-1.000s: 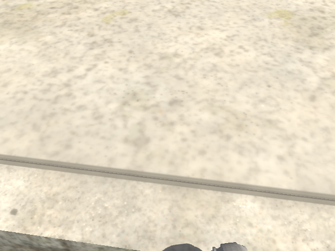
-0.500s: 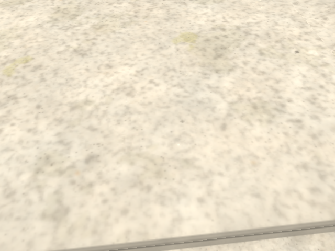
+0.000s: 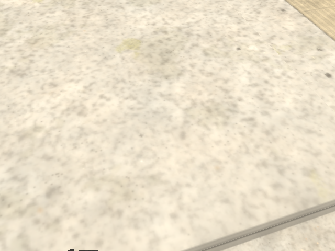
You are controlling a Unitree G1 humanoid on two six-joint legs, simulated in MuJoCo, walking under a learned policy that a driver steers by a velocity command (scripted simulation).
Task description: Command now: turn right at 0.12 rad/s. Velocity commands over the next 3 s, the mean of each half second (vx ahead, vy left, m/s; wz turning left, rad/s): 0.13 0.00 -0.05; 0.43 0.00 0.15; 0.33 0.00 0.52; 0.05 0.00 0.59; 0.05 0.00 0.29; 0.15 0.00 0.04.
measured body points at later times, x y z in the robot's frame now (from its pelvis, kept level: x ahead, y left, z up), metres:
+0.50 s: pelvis +0.06 -0.02 +0.01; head +0.07 -0.01 +0.46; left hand +0.20 +0.23 -0.11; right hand +0.07 -0.25 -0.13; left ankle -0.02 +0.10 -0.72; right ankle +0.04 -0.15 -0.45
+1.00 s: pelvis +0.31 -0.16 +0.18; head +0.31 -0.17 +0.63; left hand +0.26 +0.08 +0.03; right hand +0.46 -0.40 +0.05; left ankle +0.33 +0.02 -0.32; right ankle +0.31 -0.22 -0.52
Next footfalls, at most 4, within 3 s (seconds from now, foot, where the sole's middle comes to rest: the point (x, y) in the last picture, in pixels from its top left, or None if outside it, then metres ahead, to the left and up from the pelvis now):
0.68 right None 0.35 -0.22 -0.56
1.40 left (163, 205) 0.61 0.02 -0.56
1.80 right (207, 171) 0.75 -0.16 -0.56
2.14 left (158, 221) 0.55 0.03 -0.56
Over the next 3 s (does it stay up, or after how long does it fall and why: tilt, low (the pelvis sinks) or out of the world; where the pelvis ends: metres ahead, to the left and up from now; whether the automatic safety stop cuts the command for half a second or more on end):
stays up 0.60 -0.01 0.22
